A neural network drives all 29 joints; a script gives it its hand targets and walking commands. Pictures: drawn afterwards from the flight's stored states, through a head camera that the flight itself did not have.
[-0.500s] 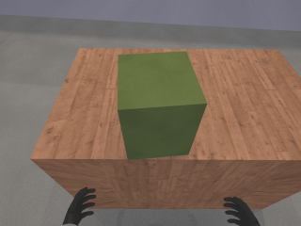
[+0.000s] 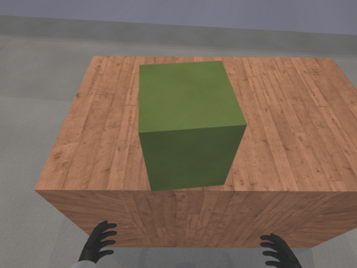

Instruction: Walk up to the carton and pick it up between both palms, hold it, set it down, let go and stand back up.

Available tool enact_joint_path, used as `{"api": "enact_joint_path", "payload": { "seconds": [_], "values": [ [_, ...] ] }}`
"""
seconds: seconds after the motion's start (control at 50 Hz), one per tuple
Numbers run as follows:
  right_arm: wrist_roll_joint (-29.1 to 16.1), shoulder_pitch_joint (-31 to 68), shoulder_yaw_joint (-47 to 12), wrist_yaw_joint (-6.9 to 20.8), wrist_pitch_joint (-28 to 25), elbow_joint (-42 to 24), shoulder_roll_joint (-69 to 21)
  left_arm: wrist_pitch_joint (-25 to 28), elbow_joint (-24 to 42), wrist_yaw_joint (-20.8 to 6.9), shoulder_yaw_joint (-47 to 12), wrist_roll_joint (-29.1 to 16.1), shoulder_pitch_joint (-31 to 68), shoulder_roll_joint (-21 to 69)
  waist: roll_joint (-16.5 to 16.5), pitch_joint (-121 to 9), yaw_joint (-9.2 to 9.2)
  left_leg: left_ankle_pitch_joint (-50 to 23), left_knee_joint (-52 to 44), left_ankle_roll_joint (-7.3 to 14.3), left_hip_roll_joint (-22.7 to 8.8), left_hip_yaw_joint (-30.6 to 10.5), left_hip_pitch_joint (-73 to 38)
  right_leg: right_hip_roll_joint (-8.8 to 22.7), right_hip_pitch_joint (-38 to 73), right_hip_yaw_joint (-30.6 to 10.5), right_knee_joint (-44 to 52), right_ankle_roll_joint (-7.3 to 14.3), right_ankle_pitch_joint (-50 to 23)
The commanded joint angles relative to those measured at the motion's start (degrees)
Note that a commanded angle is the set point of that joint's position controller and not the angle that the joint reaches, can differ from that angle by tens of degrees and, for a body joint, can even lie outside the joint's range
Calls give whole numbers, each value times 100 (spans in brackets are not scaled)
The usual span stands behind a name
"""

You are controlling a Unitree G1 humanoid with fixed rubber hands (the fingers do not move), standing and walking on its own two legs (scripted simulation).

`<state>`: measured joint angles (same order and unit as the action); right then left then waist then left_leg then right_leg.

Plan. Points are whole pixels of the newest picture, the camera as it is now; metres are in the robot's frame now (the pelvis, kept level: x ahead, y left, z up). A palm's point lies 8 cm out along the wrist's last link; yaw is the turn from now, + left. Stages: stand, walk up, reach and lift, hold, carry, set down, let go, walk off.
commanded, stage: let go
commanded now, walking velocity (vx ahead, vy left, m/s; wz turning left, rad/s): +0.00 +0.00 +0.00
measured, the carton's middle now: (184, 129) +0.43 +0.03 +0.04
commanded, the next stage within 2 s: stand in 0.34 s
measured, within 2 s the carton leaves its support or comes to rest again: neither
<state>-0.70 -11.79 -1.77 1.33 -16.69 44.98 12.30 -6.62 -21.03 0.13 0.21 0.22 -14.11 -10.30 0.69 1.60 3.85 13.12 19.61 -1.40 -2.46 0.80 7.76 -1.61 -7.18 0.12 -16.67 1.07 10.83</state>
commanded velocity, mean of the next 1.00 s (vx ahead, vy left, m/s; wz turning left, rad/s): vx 0.00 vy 0.00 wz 0.00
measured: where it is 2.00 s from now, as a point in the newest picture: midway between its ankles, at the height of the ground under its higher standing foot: outside the picture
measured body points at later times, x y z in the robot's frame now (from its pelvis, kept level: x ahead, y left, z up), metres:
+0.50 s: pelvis +0.00 -0.01 +0.00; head +0.01 +0.01 +0.45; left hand +0.15 +0.26 -0.08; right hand +0.15 -0.24 -0.11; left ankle -0.03 +0.13 -0.75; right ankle -0.02 -0.11 -0.75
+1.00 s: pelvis -0.01 -0.01 +0.00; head -0.01 +0.00 +0.45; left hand +0.10 +0.29 -0.10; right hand +0.12 -0.27 -0.11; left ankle -0.03 +0.13 -0.75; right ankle -0.02 -0.11 -0.75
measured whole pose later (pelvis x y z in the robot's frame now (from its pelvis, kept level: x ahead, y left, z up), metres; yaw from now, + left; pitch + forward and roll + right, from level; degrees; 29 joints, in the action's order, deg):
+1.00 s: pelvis -0.01 -0.01 +0.00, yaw +0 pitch +0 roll +0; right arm 1.4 -10.2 -1.8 0.8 -2.1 50.4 17.5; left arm 1.1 -42.2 0.1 3.1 1.8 -12.8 -18.9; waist 1.4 -0.6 3.8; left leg 12.5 20.3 -1.6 -2.4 0.8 7.8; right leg -1.5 -8.9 0.1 -21.0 1.1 12.1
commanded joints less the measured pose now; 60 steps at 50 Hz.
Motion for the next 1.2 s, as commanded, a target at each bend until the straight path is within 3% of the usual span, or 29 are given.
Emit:
{"api": "enact_joint_path", "payload": {
  "seconds": [0.0,0.06,0.12,0.16,0.3,0.32,0.34,0.36,0.4,0.46,0.52,0.54,0.56,0.62,0.64,0.66,0.7,0.72,0.76,0.82,0.84,0.88,0.94,0.96,1.06,1.08,1.12,1.14,1.18],
  "values": [
    [-15,722,527,-119,-174,-315,292,111,-17,-54,181,33,622,-741,-22,-348,-467,-1350,228,3,329,269,-827,100,-38,115,36,-79,-1319],
    [-11,743,507,-104,-123,-253,303,88,-62,-64,150,27,691,-738,57,-294,-490,-1200,183,23,329,254,-859,114,-66,101,36,-84,-1230],
    [-21,714,531,-99,-137,-183,326,102,104,-47,95,26,700,-742,-83,-473,-475,-1301,216,-5,314,234,-865,121,24,81,-6,-55,-1288],
    [18,741,564,-104,-160,-256,340,135,44,-46,67,0,708,-743,52,-404,-455,-1388,217,19,300,240,-877,108,78,92,-35,-68,-1441],
    [-27,709,556,-79,-167,-186,423,129,1,-41,24,41,638,-689,-140,-449,-408,-1561,247,-21,288,208,-933,74,67,98,-39,-38,-1405],
    [3,725,547,-86,-174,-254,423,132,-63,-49,-6,26,619,-661,14,-504,-433,-1495,248,3,282,188,-932,79,76,76,-44,-40,-1430],
    [264,31,655,-207,530,-171,1730,501,-668,95,593,191,155,-1773,85,-1053,-144,-2938,625,180,-433,-214,-168,668,528,-342,-798,76,-2156],
    [287,197,726,-226,768,-196,1729,602,-756,116,616,156,60,-1786,249,-1424,-239,-2866,648,260,-440,-256,-287,699,710,-304,-766,44,-2062],
    [286,378,706,-242,977,-332,1649,693,-729,64,566,176,209,-1550,-8,-1095,-228,-2348,588,275,-390,-232,-156,694,365,-251,-625,-25,-1491],
    [209,243,664,-213,1140,-275,1635,794,-999,47,539,187,262,-1541,-236,-831,-302,-1851,500,308,-357,-236,-8,775,226,-365,-517,3,-1384],
    [216,276,638,-183,1252,-200,1651,874,-1263,-1,552,232,308,-1644,90,-651,-322,-1460,420,346,-388,-307,-18,754,-24,-378,-388,37,-1114],
    [208,284,636,-157,1276,-188,1682,855,-1334,6,555,204,212,-1755,-101,-703,-312,-1409,443,346,-385,-267,-30,738,-57,-384,-357,24,-1036],
    [203,256,596,-125,1282,-164,1639,907,-1371,-12,579,209,301,-1808,32,-633,-337,-1333,381,341,-400,-334,-4,743,-54,-395,-345,27,-948],
    [207,312,559,-125,1305,-71,1711,938,-1609,-3,537,201,226,-1868,-188,-615,-351,-1139,370,359,-402,-348,3,814,-93,-507,-224,88,-772],
    [218,260,580,-130,1340,-58,1808,952,-1654,-17,575,229,250,-1981,-61,-563,-391,-1066,338,359,-376,-345,15,801,-94,-522,-238,106,-839],
    [234,376,531,-140,1351,-38,1704,959,-1688,-6,533,206,272,-1918,-124,-487,-294,-1116,301,391,-404,-383,95,824,-85,-514,-243,107,-749],
    [206,290,531,-98,1342,12,1851,937,-1816,1,521,200,225,-1985,-240,-505,-354,-1029,328,386,-406,-373,34,813,-93,-560,-183,130,-817],
    [219,246,523,-121,1365,73,1751,972,-1887,2,542,198,176,-2020,-102,-519,-347,-1187,289,406,-433,-444,-15,848,-79,-533,-236,154,-837],
    [221,294,516,-95,1358,77,1885,966,-1938,5,550,197,235,-2064,-376,-515,-365,-1243,281,392,-398,-403,24,844,-16,-561,-232,156,-924],
    [196,330,523,-102,1374,151,1866,974,-2075,3,556,177,246,-2140,-69,-478,-336,-1357,260,385,-471,-462,-111,784,-128,-494,-253,103,-793],
    [205,401,540,-122,1360,145,1908,958,-2133,-8,558,174,202,-2033,-359,-675,-311,-1269,336,418,-466,-398,-122,821,39,-561,-146,127,-890],
    [189,423,489,-120,1367,156,1793,994,-2169,-4,541,189,249,-2103,-408,-608,-294,-1385,301,419,-453,-401,-34,889,114,-627,-256,200,-1151],
    [158,383,501,-136,1378,226,1833,961,-2293,7,497,155,214,-2052,-301,-664,-341,-1477,255,396,-476,-418,-188,846,83,-539,-220,142,-1253],
    [181,452,529,-157,1369,268,1975,976,-2335,-4,493,150,206,-1967,-221,-500,-278,-1452,243,436,-480,-466,-81,854,50,-520,-211,143,-1196],
    [188,279,495,-162,1397,359,1874,995,-2445,5,501,142,238,-2098,-464,-475,-360,-1372,210,427,-502,-444,-52,923,80,-666,-152,150,-1183],
    [162,374,496,-159,1398,335,1888,983,-2471,18,499,155,275,-2105,-305,-515,-356,-1356,188,417,-478,-442,-121,889,32,-587,-164,180,-1227],
    [184,533,493,-146,1386,335,1901,1004,-2517,8,513,141,226,-2015,-348,-589,-276,-1444,189,436,-515,-455,-157,907,96,-566,-198,165,-1233],
    [181,400,501,-158,1400,365,1901,992,-2520,4,492,164,254,-2021,-216,-512,-343,-1380,164,430,-500,-468,-151,894,82,-565,-146,159,-1216],
    [195,499,478,-151,1395,396,1846,1006,-2561,9,520,145,250,-2071,-382,-398,-259,-1391,169,463,-522,-483,-134,896,-27,-590,-123,131,-1072]
  ]
}}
